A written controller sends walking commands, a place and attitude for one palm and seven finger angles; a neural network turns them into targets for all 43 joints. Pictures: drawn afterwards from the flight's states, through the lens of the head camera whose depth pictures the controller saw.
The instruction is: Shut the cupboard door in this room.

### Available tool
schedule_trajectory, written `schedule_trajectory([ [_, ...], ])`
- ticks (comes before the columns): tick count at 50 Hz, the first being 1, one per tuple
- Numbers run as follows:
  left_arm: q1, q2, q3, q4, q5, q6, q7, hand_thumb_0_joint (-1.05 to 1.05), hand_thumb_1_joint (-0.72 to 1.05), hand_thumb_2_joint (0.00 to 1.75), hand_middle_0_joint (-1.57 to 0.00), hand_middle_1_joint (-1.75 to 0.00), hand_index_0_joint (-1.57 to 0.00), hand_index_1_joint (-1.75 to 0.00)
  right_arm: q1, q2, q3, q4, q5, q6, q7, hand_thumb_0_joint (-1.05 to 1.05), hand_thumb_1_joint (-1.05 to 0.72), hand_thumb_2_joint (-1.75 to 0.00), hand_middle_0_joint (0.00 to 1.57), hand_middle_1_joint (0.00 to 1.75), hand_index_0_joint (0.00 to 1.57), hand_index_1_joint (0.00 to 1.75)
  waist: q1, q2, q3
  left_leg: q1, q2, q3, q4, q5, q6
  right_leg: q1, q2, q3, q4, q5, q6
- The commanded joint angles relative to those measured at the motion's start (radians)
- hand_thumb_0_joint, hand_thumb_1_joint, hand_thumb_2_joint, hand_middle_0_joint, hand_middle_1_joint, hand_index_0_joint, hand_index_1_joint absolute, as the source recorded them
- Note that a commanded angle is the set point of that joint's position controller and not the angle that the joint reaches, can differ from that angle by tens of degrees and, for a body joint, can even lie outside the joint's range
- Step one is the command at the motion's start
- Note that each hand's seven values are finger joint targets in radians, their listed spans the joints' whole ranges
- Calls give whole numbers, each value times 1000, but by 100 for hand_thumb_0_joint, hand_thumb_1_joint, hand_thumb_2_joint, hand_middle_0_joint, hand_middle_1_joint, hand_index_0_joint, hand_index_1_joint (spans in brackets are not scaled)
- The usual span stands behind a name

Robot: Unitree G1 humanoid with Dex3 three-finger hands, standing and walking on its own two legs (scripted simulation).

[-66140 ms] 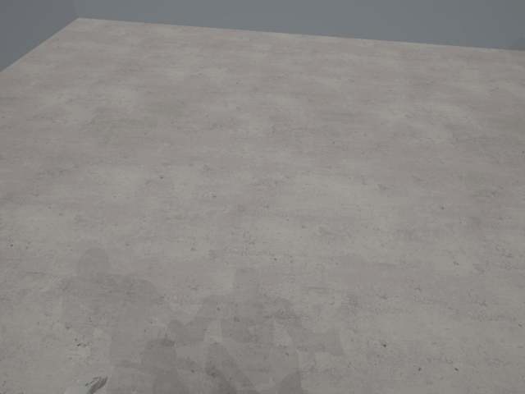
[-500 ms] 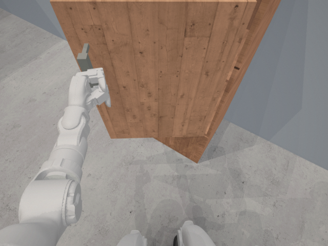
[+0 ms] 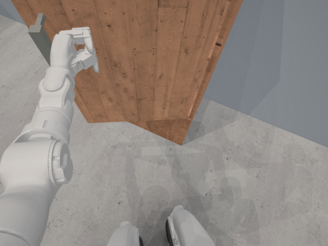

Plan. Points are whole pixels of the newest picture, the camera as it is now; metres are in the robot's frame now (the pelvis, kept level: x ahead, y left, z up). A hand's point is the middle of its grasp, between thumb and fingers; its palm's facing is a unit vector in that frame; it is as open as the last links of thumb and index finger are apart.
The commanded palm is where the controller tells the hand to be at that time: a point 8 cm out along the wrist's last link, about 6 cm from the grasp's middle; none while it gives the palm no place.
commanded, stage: push the door shut along its arc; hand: left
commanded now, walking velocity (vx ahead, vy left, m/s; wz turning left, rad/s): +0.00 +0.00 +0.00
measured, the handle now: (53, 50) +0.57 +0.18 +0.10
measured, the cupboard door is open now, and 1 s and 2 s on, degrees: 29 14 14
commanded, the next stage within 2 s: pull the fist back off the door in 0.70 s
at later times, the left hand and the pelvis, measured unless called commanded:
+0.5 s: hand (96, 45) +0.57 +0.08 +0.10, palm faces -0.28 -0.96 -0.03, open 3.3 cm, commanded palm +0.58 +0.11 +0.10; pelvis +0.00 -0.01 -0.01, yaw +1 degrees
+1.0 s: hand (102, 32) +0.63 +0.06 +0.09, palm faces +0.16 -0.98 +0.06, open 3.2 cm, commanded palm +0.59 +0.08 +0.10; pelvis +0.01 +0.00 -0.02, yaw -1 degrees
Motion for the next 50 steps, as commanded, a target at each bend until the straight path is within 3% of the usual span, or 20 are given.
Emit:
schedule_trajectory([
  [1, -493, 202, 22, -173, -22, -33, -29, 0, 90, 90, -130, -150, -130, -150, 187, -176, -62, -52, 6, 2, -13, 0, -90, -90, 20, 30, 20, 30, -21, 18, -500, 240, 33, -69, -121, 361, -11, 325, -11, 11, -102, 289, -2],
  [4, -568, 259, 52, -191, -30, -20, -47, 0, 90, 90, -130, -150, -130, -150, 201, -182, -58, -50, 7, 5, -21, 0, -90, -90, 20, 30, 20, 30, -37, 13, -503, 203, 31, -61, -115, 333, 0, 351, -11, 24, -111, 297, 0],
  [5, -552, 267, 57, -187, -28, -18, -54, 0, 90, 90, -130, -150, -130, -150, 202, -179, -58, -53, 8, 5, -21, 0, -90, -90, 20, 30, 20, 30, -25, 28, -518, 204, 29, -60, -114, 344, -2, 367, -10, 25, -108, 309, -3],
  [7, -589, 233, 22, -192, -32, -17, -70, 0, 90, 90, -130, -150, -130, -150, 204, -175, -58, -44, 7, 3, -22, 0, -90, -90, 20, 30, 20, 30, -46, 46, -513, 222, 31, -63, -106, 350, -2, 336, -10, 24, -109, 308, -1],
  [9, -620, 228, 13, -222, -35, -25, -82, 0, 90, 90, -130, -150, -130, -150, 212, -176, -60, -36, 5, -1, -22, 0, -90, -90, 20, 30, 20, 30, -45, 94, -552, 277, 33, -71, -97, 387, -7, 309, -9, 18, -102, 317, -4],
  [10, -596, 255, 34, -186, -34, -17, -86, 0, 90, 90, -130, -150, -130, -150, 213, -179, -58, -32, 6, 0, -23, 0, -90, -90, 20, 30, 20, 30, -45, 79, -532, 256, 35, -67, -92, 378, -6, 308, -7, 19, -105, 312, -4],
  [15, -695, 247, -5, -153, -24, 8, -105, 0, 90, 90, -130, -150, -130, -150, 225, -182, -53, -9, 5, -5, -27, 0, -90, -90, 20, 30, 20, 30, -84, 98, -499, 237, 37, -76, -78, 362, -3, 262, -5, 15, -104, 290, -4],
  [19, -743, 251, -17, -178, -24, 11, -124, 0, 90, 90, -130, -150, -130, -150, 227, -184, -53, -5, 2, -11, -29, 0, -90, -90, 20, 30, 20, 30, -87, 152, -563, 278, 38, -82, -58, 408, -7, 245, -5, 13, -86, 315, -9],
  [22, -763, 199, -58, -156, -25, 25, -136, 0, 90, 90, -130, -150, -130, -150, 227, -186, -54, 6, -2, -14, -26, 0, -90, -90, 20, 30, 20, 30, -103, 164, -555, 307, 42, -96, -49, 421, -10, 192, -1, 1, -82, 295, -11],
  [23, -785, 190, -61, -141, -28, 30, -138, 0, 90, 90, -130, -150, -130, -150, 231, -186, -54, 8, -3, -15, -29, 0, -90, -90, 20, 30, 20, 30, -122, 150, -540, 299, 41, -94, -41, 420, -4, 179, 2, -1, -81, 296, -11],
  [24, -832, 224, -47, -157, -25, 31, -137, 0, 90, 90, -130, -150, -130, -150, 233, -191, -53, 15, -5, -16, -31, 0, -90, -90, 20, 30, 20, 30, -130, 146, -551, 282, 43, -93, -37, 405, -4, 184, -1, 3, -81, 291, -6],
  [27, -837, 217, -53, -80, -20, 60, -141, 0, 90, 90, -130, -150, -130, -150, 234, -191, -47, 19, -3, -20, -32, 0, -90, -90, 20, 30, 20, 30, -145, 110, -495, 203, 39, -86, -33, 337, 3, 181, 3, 3, -88, 246, -7],
  [34, -958, 260, -46, -99, -3, 64, -159, 0, 90, 90, -130, -150, -130, -150, 252, -193, -42, 33, -17, -39, -34, 0, -90, -90, 20, 30, 20, 30, -168, 196, -585, 226, 43, -95, 10, 387, 3, 134, 6, -2, -45, 269, -13],
  [40, -1009, 256, -66, -59, 25, 96, -163, 0, 90, 90, -130, -150, -130, -150, 270, -198, -40, 51, -22, -40, -31, 0, -90, -90, 20, 30, 20, 30, -193, 230, -580, 239, 49, -111, 31, 386, 1, 55, 11, -21, -32, 235, -15],
  [41, -984, 300, 155, -70, -46, 116, 41, 0, 90, 90, -130, -150, -130, -150, 316, -175, -21, 13, -43, -41, -19, 0, -90, -90, 20, 30, 20, 30, -130, 263, -611, 194, 59, -127, 13, 375, -11, 87, 3, -13, -43, 222, -10],
  [42, -927, 234, 110, -43, -19, 128, 147, 0, 90, 90, -130, -150, -130, -150, 309, -172, -24, 6, -53, -42, 1, 0, -90, -90, 20, 30, 20, 30, -133, 261, -628, 209, 64, -134, 1, 371, -22, 85, -2, -13, -37, 213, -4],
  [43, -864, 191, 102, -38, -10, 129, 207, 0, 90, 90, -130, -150, -130, -150, 311, -171, -30, 0, -58, -40, 17, 0, -90, -90, 20, 30, 20, 30, -118, 245, -641, 238, 68, -154, -11, 401, -31, 69, 0, -28, -27, 216, -4],
  [45, -834, 107, 108, -74, 11, 117, 340, 0, 90, 90, -130, -150, -130, -150, 322, -167, -42, -5, -85, -30, 47, 0, -90, -90, 20, 30, 20, 30, -120, 196, -639, 248, 67, -132, -2, 443, -35, 86, -1, -30, -39, 257, 4],
  [48, -853, 90, 87, -203, 147, 24, 536, 0, 90, 90, -130, -150, -130, -150, 329, -164, -60, 0, -123, -27, 92, 0, -90, -90, 20, 30, 20, 30, -98, 235, -706, 301, 69, -120, 23, 548, -51, 76, 7, -38, -22, 320, 2],
  [50, -837, 56, 20, -262, 219, -31, 574, 0, 90, 90, -130, -150, -130, -150, 341, -163, -81, 12, -128, -19, 116, 0, -90, -90, 20, 30, 20, 30, -92, 254, -742, 364, 73, -116, 15, 622, -66, 103, 9, -40, -26, 365, -2],
])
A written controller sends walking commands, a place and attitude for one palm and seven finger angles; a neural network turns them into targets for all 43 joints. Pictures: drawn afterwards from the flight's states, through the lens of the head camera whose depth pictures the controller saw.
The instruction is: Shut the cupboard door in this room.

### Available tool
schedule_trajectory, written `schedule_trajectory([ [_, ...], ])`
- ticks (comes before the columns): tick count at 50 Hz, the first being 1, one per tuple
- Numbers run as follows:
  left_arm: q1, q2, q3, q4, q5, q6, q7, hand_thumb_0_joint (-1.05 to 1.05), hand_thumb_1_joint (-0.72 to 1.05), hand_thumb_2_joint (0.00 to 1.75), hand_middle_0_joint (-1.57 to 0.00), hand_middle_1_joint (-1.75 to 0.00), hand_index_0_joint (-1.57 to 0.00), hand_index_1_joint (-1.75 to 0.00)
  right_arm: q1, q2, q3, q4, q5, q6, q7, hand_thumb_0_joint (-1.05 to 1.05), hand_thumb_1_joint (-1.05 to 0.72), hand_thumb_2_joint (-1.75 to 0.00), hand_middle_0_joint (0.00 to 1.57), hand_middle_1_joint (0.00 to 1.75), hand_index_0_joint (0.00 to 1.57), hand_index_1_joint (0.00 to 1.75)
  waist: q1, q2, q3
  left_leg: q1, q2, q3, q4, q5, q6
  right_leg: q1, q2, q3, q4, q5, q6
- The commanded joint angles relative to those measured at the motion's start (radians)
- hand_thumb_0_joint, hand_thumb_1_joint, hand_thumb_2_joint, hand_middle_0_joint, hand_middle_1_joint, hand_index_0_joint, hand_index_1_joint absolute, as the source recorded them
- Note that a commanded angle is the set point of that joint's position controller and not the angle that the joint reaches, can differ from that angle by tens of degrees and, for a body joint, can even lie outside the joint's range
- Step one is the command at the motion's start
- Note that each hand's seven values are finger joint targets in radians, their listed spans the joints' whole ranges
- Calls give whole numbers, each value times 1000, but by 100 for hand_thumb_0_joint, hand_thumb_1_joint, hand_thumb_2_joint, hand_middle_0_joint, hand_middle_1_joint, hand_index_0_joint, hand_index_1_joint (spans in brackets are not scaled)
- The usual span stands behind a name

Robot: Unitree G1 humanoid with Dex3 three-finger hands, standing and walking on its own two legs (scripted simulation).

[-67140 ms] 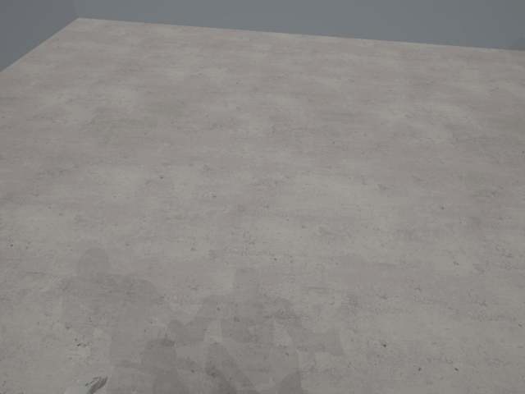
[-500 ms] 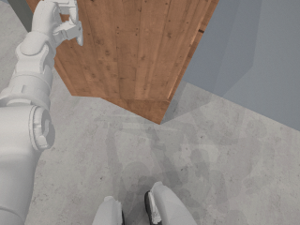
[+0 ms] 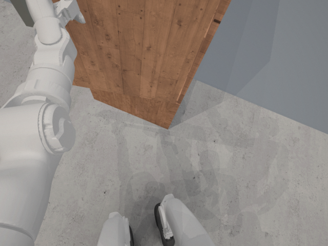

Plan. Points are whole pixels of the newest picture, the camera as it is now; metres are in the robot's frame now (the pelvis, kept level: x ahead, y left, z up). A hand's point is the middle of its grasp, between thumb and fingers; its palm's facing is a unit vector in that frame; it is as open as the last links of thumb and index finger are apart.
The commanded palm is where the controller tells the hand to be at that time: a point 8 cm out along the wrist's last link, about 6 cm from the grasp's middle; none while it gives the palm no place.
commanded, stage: pull the fist back off the door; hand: left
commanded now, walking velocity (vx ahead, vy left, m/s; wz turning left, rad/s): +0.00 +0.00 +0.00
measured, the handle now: out of the picture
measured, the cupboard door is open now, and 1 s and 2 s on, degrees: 14 14 14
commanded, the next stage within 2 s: draw the hand back to the body in 0.68 s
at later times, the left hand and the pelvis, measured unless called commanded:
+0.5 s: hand (84, 36) +0.54 +0.06 +0.11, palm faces +0.16 -0.99 -0.04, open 3.1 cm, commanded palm +0.50 +0.10 +0.12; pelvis +0.02 -0.01 +0.04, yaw +1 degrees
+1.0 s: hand (72, 46) +0.49 +0.08 +0.14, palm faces +0.21 -0.98 -0.04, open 3.1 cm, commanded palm +0.42 +0.13 +0.15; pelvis +0.01 -0.01 +0.05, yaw -1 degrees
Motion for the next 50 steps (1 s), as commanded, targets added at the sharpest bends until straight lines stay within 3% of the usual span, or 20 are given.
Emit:
schedule_trajectory([
  [1, -534, 29, -107, -342, 130, -182, 134, 0, 90, 90, -130, -150, -130, -150, 255, -195, -107, 7, -19, 6, 35, 0, -90, -90, 20, 30, 20, 30, -27, 195, -713, 610, 50, -73, -99, 675, -56, 319, -14, 5, -91, 399, 5],
  [3, -510, 53, -90, -306, 117, -187, 108, 0, 90, 90, -130, -150, -130, -150, 267, -201, -112, 17, -10, 20, 29, 0, -90, -90, 20, 30, 20, 30, -33, 140, -679, 585, 40, -60, -129, 642, -45, 391, -12, 11, -118, 422, 5],
  [8, -347, 130, 25, -246, 47, -152, 72, 0, 90, 90, -130, -150, -130, -150, 246, -188, -101, -13, 18, 51, 7, 0, -90, -90, 20, 30, 20, 30, 38, 80, -613, 485, 15, -10, -215, 538, -22, 586, -16, 30, -163, 461, 4],
  [10, -279, 44, -16, -241, 34, -170, 81, 0, 90, 90, -130, -150, -130, -150, 217, -171, -98, -27, 20, 48, 9, 0, -90, -90, 20, 30, 20, 30, 43, 43, -546, 451, 9, 8, -228, 511, -17, 601, -17, 35, -181, 466, 7],
  [12, -212, 24, -16, -221, 38, -200, 93, 0, 90, 90, -130, -150, -130, -150, 204, -169, -101, -27, 18, 41, 13, 0, -90, -90, 20, 30, 20, 30, 44, -21, -460, 396, 8, 21, -237, 461, -9, 610, -18, 43, -195, 448, 10],
  [13, -188, 47, 11, -229, 37, -223, 98, 0, 90, 90, -130, -150, -130, -150, 204, -169, -101, -28, 18, 39, 12, 0, -90, -90, 20, 30, 20, 30, 57, -41, -455, 385, 5, 22, -240, 455, -6, 633, -19, 47, -194, 457, 8],
  [16, -118, -27, -51, -245, 46, -260, 88, 0, 90, 90, -130, -150, -130, -150, 179, -164, -113, -28, 21, 31, 15, 0, -90, -90, 20, 30, 20, 30, 59, -68, -449, 383, -2, 37, -242, 444, -5, 652, -24, 57, -198, 478, 10],
  [19, -85, -95, -117, -294, 39, -273, 58, 0, 90, 90, -130, -150, -130, -150, 164, -162, -123, -26, 31, 33, 14, 0, -90, -90, 20, 30, 20, 30, 69, -22, -473, 458, -3, 39, -250, 475, -10, 639, -28, 51, -200, 483, 8],
  [20, -66, -146, -159, -316, 27, -272, 44, 0, 90, 90, -130, -150, -130, -150, 151, -159, -125, -31, 36, 34, 14, 0, -90, -90, 20, 30, 20, 30, 77, -5, -477, 487, -4, 41, -254, 484, -12, 636, -26, 50, -208, 480, 6],
  [23, -113, -173, -177, -394, -19, -272, 30, 0, 90, 90, -130, -150, -130, -150, 137, -157, -129, -32, 44, 43, 0, 0, -90, -90, 20, 30, 20, 30, 69, -2, -493, 537, -4, 34, -261, 487, -14, 639, -27, 45, -214, 473, 7],
  [25, -109, -198, -190, -470, -42, -286, 30, 0, 90, 90, -130, -150, -130, -150, 107, -150, -131, -37, 48, 41, -6, 0, -90, -90, 20, 30, 20, 30, 85, 19, -534, 579, -5, 35, -263, 496, -18, 654, -29, 45, -214, 476, 8],
  [29, -115, -188, -196, -532, -35, -325, 51, 0, 90, 90, -130, -150, -130, -150, 67, -140, -126, -25, 47, 34, -21, 0, -90, -90, 20, 30, 20, 30, 89, 2, -524, 574, -7, 30, -265, 470, -16, 658, -35, 47, -202, 464, 11],
  [34, -120, -179, -211, -383, 27, -305, 88, 0, 90, 90, -130, -150, -130, -150, 39, -139, -118, -7, 45, 40, -31, 0, -90, -90, 20, 30, 20, 30, 67, -39, -395, 493, -13, 25, -285, 351, -12, 597, -42, 46, -213, 352, 14],
  [37, -91, -174, -184, -275, 8, -258, 102, 0, 90, 90, -130, -150, -130, -150, 17, -145, -110, -17, 50, 45, -36, 0, -90, -90, 20, 30, 20, 30, 65, -102, -360, 422, -21, 32, -297, 272, -6, 617, -43, 54, -238, 294, 16],
  [39, -90, -173, -169, -256, -7, -246, 102, 0, 90, 90, -130, -150, -130, -150, 15, -145, -105, -28, 51, 43, -41, 0, -90, -90, 20, 30, 20, 30, 75, -111, -393, 421, -25, 31, -303, 283, -5, 645, -44, 56, -233, 307, 15],
  [40, -88, -164, -153, -257, -13, -248, 102, 0, 90, 90, -130, -150, -130, -150, 14, -145, -104, -30, 49, 41, -41, 0, -90, -90, 20, 30, 20, 30, 85, -109, -410, 423, -23, 29, -303, 296, -8, 652, -44, 52, -226, 316, 12],
  [43, 40, -50, -45, -378, -29, -285, 85, 0, 90, 90, -130, -150, -130, -150, 3, -143, -101, -75, 49, 41, -45, 0, -90, -90, 20, 30, 20, 30, 174, -82, -547, 468, -27, 46, -309, 390, -11, 781, -44, 67, -206, 424, 3],
  [45, 133, -58, -65, -493, -26, -304, 61, 0, 90, 90, -130, -150, -130, -150, -11, -131, -99, -106, 55, 42, -43, 0, -90, -90, 20, 30, 20, 30, 204, -66, -579, 488, -26, 66, -322, 428, -10, 852, -45, 76, -212, 494, 4],
  [47, 260, -78, -97, -595, -17, -299, 33, 0, 90, 90, -130, -150, -130, -150, -23, -128, -104, -128, 65, 44, -43, 0, -90, -90, 20, 30, 20, 30, 225, -81, -556, 512, -21, 76, -343, 454, -8, 897, -40, 76, -231, 538, 2],
  [50, 381, -124, -152, -748, -54, -245, -11, 0, 90, 90, -130, -150, -130, -150, -44, -132, -110, -154, 92, 48, -55, 0, -90, -90, 20, 30, 20, 30, 224, -122, -483, 567, -13, 79, -397, 434, -2, 931, -33, 67, -292, 517, 5],
])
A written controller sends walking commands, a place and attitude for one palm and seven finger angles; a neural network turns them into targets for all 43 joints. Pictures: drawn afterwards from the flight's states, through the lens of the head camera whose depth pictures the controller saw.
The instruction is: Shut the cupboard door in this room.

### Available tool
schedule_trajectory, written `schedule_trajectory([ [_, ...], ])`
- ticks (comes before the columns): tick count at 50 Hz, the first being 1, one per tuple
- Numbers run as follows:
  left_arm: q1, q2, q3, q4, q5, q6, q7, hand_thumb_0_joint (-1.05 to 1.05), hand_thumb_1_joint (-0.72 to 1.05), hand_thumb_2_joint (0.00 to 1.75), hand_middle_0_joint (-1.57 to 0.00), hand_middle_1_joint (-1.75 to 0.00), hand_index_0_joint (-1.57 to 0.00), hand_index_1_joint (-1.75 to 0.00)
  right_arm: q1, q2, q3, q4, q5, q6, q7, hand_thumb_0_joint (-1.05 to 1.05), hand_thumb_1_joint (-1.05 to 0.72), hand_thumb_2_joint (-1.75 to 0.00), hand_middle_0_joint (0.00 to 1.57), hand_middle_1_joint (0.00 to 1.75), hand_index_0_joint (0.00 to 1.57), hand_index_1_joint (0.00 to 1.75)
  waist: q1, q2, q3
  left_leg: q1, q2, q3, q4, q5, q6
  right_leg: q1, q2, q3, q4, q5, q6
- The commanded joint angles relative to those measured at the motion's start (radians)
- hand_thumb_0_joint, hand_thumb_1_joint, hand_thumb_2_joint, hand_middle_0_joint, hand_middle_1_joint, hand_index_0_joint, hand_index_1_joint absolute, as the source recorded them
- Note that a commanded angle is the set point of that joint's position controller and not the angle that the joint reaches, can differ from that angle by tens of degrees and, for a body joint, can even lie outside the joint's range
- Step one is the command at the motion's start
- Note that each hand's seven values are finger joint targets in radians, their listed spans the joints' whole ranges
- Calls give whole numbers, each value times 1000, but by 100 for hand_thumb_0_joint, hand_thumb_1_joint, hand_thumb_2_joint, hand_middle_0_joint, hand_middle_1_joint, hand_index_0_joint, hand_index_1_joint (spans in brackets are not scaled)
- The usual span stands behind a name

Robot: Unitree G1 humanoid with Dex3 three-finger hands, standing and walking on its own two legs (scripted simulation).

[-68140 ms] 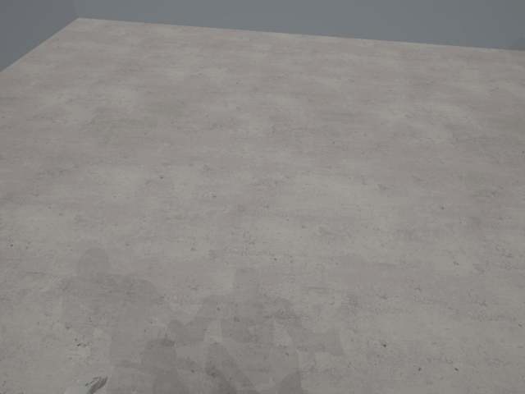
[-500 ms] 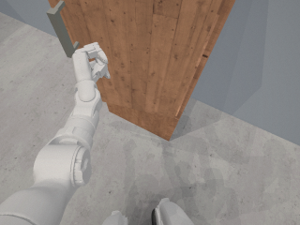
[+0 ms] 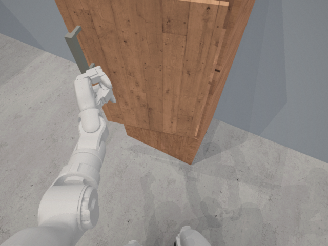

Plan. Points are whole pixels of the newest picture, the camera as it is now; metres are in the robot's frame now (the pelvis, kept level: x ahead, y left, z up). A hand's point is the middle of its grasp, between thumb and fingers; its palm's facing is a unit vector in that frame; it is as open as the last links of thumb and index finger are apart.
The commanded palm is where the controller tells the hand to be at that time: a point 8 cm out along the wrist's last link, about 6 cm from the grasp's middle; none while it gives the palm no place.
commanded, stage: draw the hand back to the body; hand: left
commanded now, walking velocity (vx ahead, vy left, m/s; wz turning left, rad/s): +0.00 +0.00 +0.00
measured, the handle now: (82, 53) +0.65 +0.19 +0.07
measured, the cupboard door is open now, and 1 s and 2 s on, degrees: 14 14 14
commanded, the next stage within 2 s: step back with the hand held close in 1.38 s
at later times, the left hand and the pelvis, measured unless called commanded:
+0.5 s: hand (47, 144) +0.31 +0.18 +0.15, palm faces +0.16 -0.96 -0.21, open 3.1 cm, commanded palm +0.27 +0.23 +0.17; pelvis +0.01 +0.01 +0.04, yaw +2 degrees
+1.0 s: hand out of the picture +0.20 +0.29 +0.21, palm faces +0.48 -0.77 -0.43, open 6.1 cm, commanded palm +0.15 +0.33 +0.23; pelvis +0.02 +0.02 +0.05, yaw +3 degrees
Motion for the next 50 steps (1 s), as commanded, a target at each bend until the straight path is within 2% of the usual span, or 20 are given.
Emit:
schedule_trajectory([
  [1, -202, 127, -64, -436, -55, -7, -60, 0, 90, 90, -130, -150, -130, -150, 35, -154, -60, -133, 42, -29, -30, 0, -90, -90, 20, 30, 20, 30, 58, -104, -433, 158, -4, 12, -158, 335, 6, 564, -28, -14, -162, 447, 19],
  [4, -208, 80, -120, -559, -125, 61, -105, 0, 90, 90, -130, -150, -130, -150, -13, -153, -56, -134, 67, -46, -61, 0, -90, -90, 20, 30, 20, 30, 33, -111, -316, 219, 2, 6, -213, 254, 10, 535, -29, -17, -243, 316, 28],
  [5, -183, 95, -113, -583, -136, 78, -115, 0, 90, 90, -130, -150, -130, -150, -28, -153, -52, -128, 72, -52, -71, 0, -90, -90, 20, 30, 20, 30, 46, -97, -293, 236, 3, 1, -227, 243, 10, 536, -29, -18, -256, 286, 25],
  [6, -180, 84, -137, -623, -140, 88, -126, 0, 90, 90, -130, -150, -130, -150, -46, -148, -48, -130, 74, -60, -78, 0, -90, -90, 20, 30, 20, 30, 40, -77, -276, 255, 2, -1, -238, 230, 11, 529, -33, -16, -271, 259, 26],
  [8, -134, 79, -160, -690, -135, 97, -140, 0, 90, 90, -130, -150, -130, -150, -73, -139, -41, -131, 80, -82, -90, 0, -90, -90, 20, 30, 20, 30, 51, -31, -244, 304, 2, -7, -259, 226, 10, 515, -35, -26, -283, 226, 20],
  [9, -72, 81, -156, -692, -135, 106, -144, 0, 90, 90, -130, -150, -130, -150, -87, -134, -36, -127, 81, -91, -93, 0, -90, -90, 20, 30, 20, 30, 70, -7, -231, 314, 4, -13, -272, 225, 6, 514, -36, -32, -281, 216, 17],
  [13, 137, 118, -131, -704, -144, 168, -174, 0, 90, 90, -122, -141, -122, -141, -145, -132, -19, -145, 96, -106, -99, 0, -90, -90, 20, 30, 20, 30, 119, -17, -149, 316, 2, -18, -320, 202, -2, 543, -45, -34, -310, 166, 8],
  [14, 157, 111, -138, -735, -150, 189, -183, 0, 90, 90, -119, -138, -119, -138, -172, -128, -15, -157, 102, -109, -100, 0, -90, -90, 20, 30, 20, 30, 121, -23, -127, 323, 4, -18, -333, 195, -3, 543, -50, -36, -317, 154, 9],
  [15, 184, 108, -138, -779, -163, 210, -191, 0, 90, 90, -116, -135, -116, -135, -193, -126, -13, -170, 105, -111, -103, 0, -90, -90, 20, 30, 20, 30, 135, -23, -133, 334, 1, -16, -342, 195, -4, 563, -52, -33, -325, 150, 9],
  [16, 200, 208, -177, -876, -87, 198, -189, 0, 90, 90, -113, -132, -113, -132, -213, -105, -20, -174, 111, -84, -110, 0, -90, -90, 20, 30, 20, 30, 114, -67, -144, 362, 1, -12, -381, 210, -1, 638, -71, 9, -360, 146, 19],
  [18, 320, 233, -131, -923, -101, 216, -191, 0, 90, 90, -108, -126, -108, -126, -251, -106, -15, -201, 112, -65, -126, 0, -90, -90, 20, 30, 20, 30, 138, -111, -119, 365, 2, -16, -403, 237, 5, 695, -80, 11, -382, 176, 22],
  [19, 341, 241, -133, -985, -96, 223, -194, 0, 90, 90, -105, -123, -105, -123, -274, -100, -8, -208, 114, -61, -131, 0, -90, -90, 20, 30, 20, 30, 143, -81, -113, 395, 6, -16, -414, 263, 6, 705, -81, 7, -385, 207, 20],
  [25, 474, 230, -148, -1174, -88, 276, -199, 0, 90, 90, -89, -105, -89, -105, -316, -88, 15, -214, 106, -60, -147, 0, -90, -90, 20, 30, 20, 30, 140, -1, -16, 510, 19, -36, -484, 324, -3, 705, -68, -27, -443, 243, 11],
  [28, 578, 226, -145, -1237, -84, 297, -197, 0, 90, 90, -81, -96, -81, -96, -322, -92, 22, -210, 98, -71, -147, 0, -90, -90, 20, 30, 20, 30, 147, 32, 3, 549, 22, -48, -509, 359, -8, 721, -64, -40, -465, 261, 7],
  [30, 618, 226, -140, -1295, -82, 304, -194, 0, 90, 90, -75, -90, -75, -90, -327, -89, 26, -210, 94, -78, -147, 0, -90, -90, 20, 30, 20, 30, 147, 22, 0, 571, 26, -57, -526, 377, -13, 735, -63, -47, -470, 268, 8],
  [33, 730, 259, -89, -1328, -84, 319, -187, 0, 90, 90, -67, -81, -67, -81, -333, -94, 27, -202, 84, -85, -149, 0, -90, -90, 20, 30, 20, 30, 161, -15, 12, 577, 26, -54, -540, 405, -12, 764, -63, -52, -488, 291, 9],
  [37, 834, 318, 11, -1431, -85, 315, -176, 0, 90, 90, -56, -69, -56, -69, -343, -84, 27, -197, 78, -92, -147, 0, -90, -90, 20, 30, 20, 30, 181, -15, -20, 580, 25, -56, -545, 466, -22, 818, -67, -57, -484, 335, 8],
  [39, 888, 340, 48, -1479, -87, 314, -174, 0, 90, 90, -50, -63, -50, -63, -350, -80, 26, -196, 76, -99, -146, 0, -90, -90, 20, 30, 20, 30, 189, 21, -33, 587, 26, -53, -542, 502, -27, 835, -73, -55, -484, 358, 9],
  [43, 1021, 373, 123, -1507, -90, 317, -168, 0, 90, 90, -39, -51, -39, -51, -349, -86, 17, -182, 74, -113, -142, 0, -90, -90, 20, 30, 20, 30, 199, 24, 17, 567, 30, -52, -541, 544, -35, 829, -69, -60, -492, 371, 11],
  [50, 1176, 428, 243, -1586, -95, 304, -155, 0, 90, 90, -20, -30, -20, -30, -333, -89, -2, -171, 77, -144, -139, 0, -90, -90, 20, 30, 20, 30, 208, 33, 31, 561, 38, -50, -536, 562, -43, 815, -72, -62, -489, 359, 18],
])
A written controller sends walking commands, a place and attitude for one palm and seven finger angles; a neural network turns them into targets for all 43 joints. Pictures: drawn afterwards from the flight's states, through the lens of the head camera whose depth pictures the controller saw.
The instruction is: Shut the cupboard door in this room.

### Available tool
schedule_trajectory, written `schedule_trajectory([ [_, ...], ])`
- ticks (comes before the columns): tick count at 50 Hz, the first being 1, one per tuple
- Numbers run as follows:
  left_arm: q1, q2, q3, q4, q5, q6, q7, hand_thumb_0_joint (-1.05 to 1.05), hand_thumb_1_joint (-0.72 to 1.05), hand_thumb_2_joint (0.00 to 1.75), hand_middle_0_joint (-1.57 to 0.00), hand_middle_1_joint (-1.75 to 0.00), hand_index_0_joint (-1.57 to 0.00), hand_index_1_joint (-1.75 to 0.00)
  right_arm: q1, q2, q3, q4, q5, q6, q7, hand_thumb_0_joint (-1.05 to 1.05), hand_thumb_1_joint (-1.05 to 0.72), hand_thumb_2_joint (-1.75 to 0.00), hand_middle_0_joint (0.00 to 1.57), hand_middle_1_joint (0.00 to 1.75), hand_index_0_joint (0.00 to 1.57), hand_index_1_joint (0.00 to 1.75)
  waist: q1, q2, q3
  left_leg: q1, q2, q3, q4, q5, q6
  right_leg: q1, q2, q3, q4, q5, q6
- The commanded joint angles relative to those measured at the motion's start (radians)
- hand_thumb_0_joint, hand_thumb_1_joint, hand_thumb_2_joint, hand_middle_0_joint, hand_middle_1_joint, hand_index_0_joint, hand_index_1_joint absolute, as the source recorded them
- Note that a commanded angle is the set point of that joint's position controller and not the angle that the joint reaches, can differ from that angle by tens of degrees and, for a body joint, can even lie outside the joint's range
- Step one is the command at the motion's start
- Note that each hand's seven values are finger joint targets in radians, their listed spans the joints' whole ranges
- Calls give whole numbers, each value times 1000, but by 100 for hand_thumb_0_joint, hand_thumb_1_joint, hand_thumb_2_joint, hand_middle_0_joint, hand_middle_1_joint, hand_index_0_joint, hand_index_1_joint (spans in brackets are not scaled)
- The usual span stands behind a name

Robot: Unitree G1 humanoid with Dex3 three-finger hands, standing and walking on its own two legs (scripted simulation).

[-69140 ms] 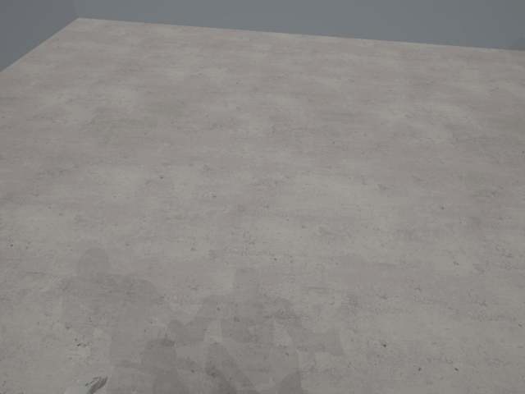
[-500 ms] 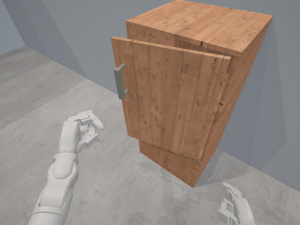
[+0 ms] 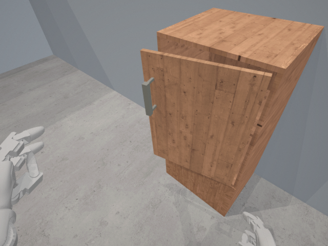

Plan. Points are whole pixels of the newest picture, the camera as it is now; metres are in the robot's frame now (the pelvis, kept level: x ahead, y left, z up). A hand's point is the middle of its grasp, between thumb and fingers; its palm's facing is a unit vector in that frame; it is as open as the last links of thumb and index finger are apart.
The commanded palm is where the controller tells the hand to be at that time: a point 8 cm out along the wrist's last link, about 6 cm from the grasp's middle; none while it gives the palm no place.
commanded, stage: draw the hand back to the body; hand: left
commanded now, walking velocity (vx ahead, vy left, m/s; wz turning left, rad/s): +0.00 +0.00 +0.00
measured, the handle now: (150, 96) +0.64 +0.13 +0.02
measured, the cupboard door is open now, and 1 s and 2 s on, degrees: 14 14 14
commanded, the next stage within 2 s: step back with the hand held close in 0.38 s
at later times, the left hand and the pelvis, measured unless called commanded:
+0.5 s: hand (37, 180) +0.18 +0.25 +0.16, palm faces +0.45 -0.79 -0.42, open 7.4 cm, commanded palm +0.13 +0.29 +0.17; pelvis -0.01 -0.01 +0.00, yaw -1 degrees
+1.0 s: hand (15, 190) +0.16 +0.28 +0.17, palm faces +0.42 -0.75 -0.51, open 7.4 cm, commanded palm +0.09 +0.31 +0.17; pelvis -0.05 +0.02 -0.02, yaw -2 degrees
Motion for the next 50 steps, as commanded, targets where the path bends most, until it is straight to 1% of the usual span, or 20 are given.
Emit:
schedule_trajectory([
  [1, -43, 170, 133, -236, -6, -77, 19, 0, 90, 90, -20, -30, -20, -30, -135, -91, -42, -158, 3, -74, -11, 0, -90, -90, 20, 30, 20, 30, -1, -13, -55, -101, 67, 16, -66, 372, -60, 89, -32, -27, -21, 207, -5],
  [5, -109, 146, 92, -204, 4, -74, 30, 0, 90, 90, -20, -30, -20, -30, -122, -109, -51, -142, 4, -88, -19, 0, -90, -90, 20, 30, 20, 30, -21, -29, 4, -107, 65, 13, -76, 255, -46, 24, -32, -25, -38, 110, -1],
  [9, -113, 168, 112, -202, 3, -82, 37, 0, 90, 90, -20, -30, -20, -30, -130, -110, -53, -145, 4, -96, -30, 0, -90, -90, 20, 30, 20, 30, -7, -69, -39, -110, 58, 15, -81, 208, -31, 53, -36, -19, -39, 73, -3],
  [13, -99, 221, 156, -254, 7, -94, 45, 0, 90, 90, -20, -30, -20, -30, -142, -106, -48, -140, 1, -109, -32, 0, -90, -90, 20, 30, 20, 30, 10, 23, -96, -109, 52, 22, -75, 227, -35, 104, -38, -11, -33, 100, -8],
  [14, -104, 195, 135, -275, 7, -97, 43, 0, 90, 90, -20, -30, -20, -30, -145, -95, -42, -145, 1, -114, -30, 0, -90, -90, 20, 30, 20, 30, 7, 46, -86, -114, 52, 16, -80, 232, -41, 105, -40, -16, -28, 102, -9],
  [17, -93, 200, 142, -271, 8, -98, 45, 0, 90, 90, -20, -30, -20, -30, -144, -93, -38, -139, 1, -122, -28, 0, -90, -90, 20, 30, 20, 30, 7, 65, -48, -120, 54, 16, -83, 240, -48, 92, -33, -18, -32, 108, -11],
  [18, -71, 214, 161, -249, 5, -95, 45, 0, 90, 90, -20, -30, -20, -30, -142, -98, -40, -135, -2, -123, -29, 0, -90, -90, 20, 30, 20, 30, 10, 38, -36, -128, 55, 19, -80, 245, -45, 93, -33, -17, -39, 118, -12],
  [21, -55, 181, 145, -191, -4, -88, 35, 0, 90, 90, -20, -30, -20, -30, -141, -93, -42, -137, 1, -112, -27, 0, -90, -90, 20, 30, 20, 30, 3, -39, 16, -142, 60, 26, -88, 205, -38, 60, -31, -11, -53, 79, -5],
  [25, -61, 174, 142, -182, -6, -93, 28, 0, 90, 90, -20, -30, -20, -30, -139, -98, -49, -137, 4, -104, -25, 0, -90, -90, 20, 30, 20, 30, 2, -40, -5, -133, 60, 31, -87, 196, -32, 64, -35, -4, -57, 69, -4],
  [26, -136, 275, 243, -215, -5, -135, 36, 0, 90, 90, -20, -30, -20, -30, -118, -149, -68, -166, 13, -87, -21, 0, -90, -90, 20, 30, 20, 30, -42, -32, 20, -214, 81, -8, -35, 96, -8, 7, -94, 114, -89, 79, -21],
  [27, -45, 211, 193, -152, -5, -142, 34, 0, 90, 90, -20, -30, -20, -30, -110, -133, -68, -153, 9, -78, -21, 0, -90, -90, 20, 30, 20, 30, -47, -85, -3, -187, 69, -17, 11, 75, -4, -35, -135, 146, -111, 54, -35],
  [28, -32, 221, 197, -170, 1, -150, 36, 0, 90, 90, -20, -30, -20, -30, -117, -137, -71, -150, 5, -70, -19, 0, -90, -90, 20, 30, 20, 30, -45, -87, -5, -177, 65, -19, 36, 94, -6, -50, -155, 165, -118, 83, -49],
  [29, -18, 189, 163, -168, 3, -156, 35, 0, 90, 90, -20, -30, -20, -30, -116, -127, -67, -151, 5, -64, -15, 0, -90, -90, 20, 30, 20, 30, -52, -116, -35, -174, 65, -18, 61, 92, -9, -53, -180, 175, -112, 79, -56],
  [33, 31, 228, 192, -239, 1, -174, 55, 0, 90, 90, -20, -30, -20, -30, -104, -136, -80, -154, 9, -43, -13, 0, -90, -90, 20, 30, 20, 30, -57, -77, -130, -189, 74, -25, 94, 155, -19, -21, -212, 171, -41, 190, -78],
  [36, 57, 254, 218, -302, -3, -180, 68, 0, 90, 90, -20, -30, -20, -30, -108, -142, -84, -174, 13, -27, -22, 0, -90, -90, 20, 30, 20, 30, -59, -50, -178, -202, 104, -50, 63, 309, -24, 4, -174, 118, 75, 313, -55],
  [38, 64, 291, 258, -341, -3, -176, 72, 0, 90, 90, -20, -30, -20, -30, -120, -149, -86, -185, 10, -20, -32, 0, -90, -90, 20, 30, 20, 30, -51, 14, -198, -218, 134, -78, 29, 452, -33, 23, -123, 70, 157, 369, -27],
  [40, 71, 277, 254, -344, -4, -173, 70, 0, 90, 90, -20, -30, -20, -30, -111, -146, -88, -198, 7, -10, -35, 0, -90, -90, 20, 30, 20, 30, -49, 26, -187, -260, 157, -92, 21, 542, -37, 40, -91, 54, 201, 371, -9],
  [42, 73, 269, 255, -325, -5, -169, 69, 0, 90, 90, -20, -30, -20, -30, -98, -150, -92, -202, 4, -5, -34, 0, -90, -90, 20, 30, 20, 30, -51, 22, -169, -298, 176, -103, 8, 542, -37, 35, -75, 51, 224, 309, -2],
  [45, 82, 250, 247, -299, -1, -170, 65, 0, 90, 90, -20, -30, -20, -30, -86, -156, -96, -204, 0, -1, -32, 0, -90, -90, 20, 30, 20, 30, -54, 11, -143, -374, 199, -120, -21, 428, -21, 48, -63, 57, 245, 240, 4],
  [50, 71, 228, 234, -259, 15, -172, 63, 0, 90, 90, -20, -30, -20, -30, -81, -164, -92, -212, 7, 2, -30, 0, -90, -90, 20, 30, 20, 30, -63, -32, -90, -581, 191, -126, -55, 8, 30, 109, -71, 97, 253, 217, 8],
])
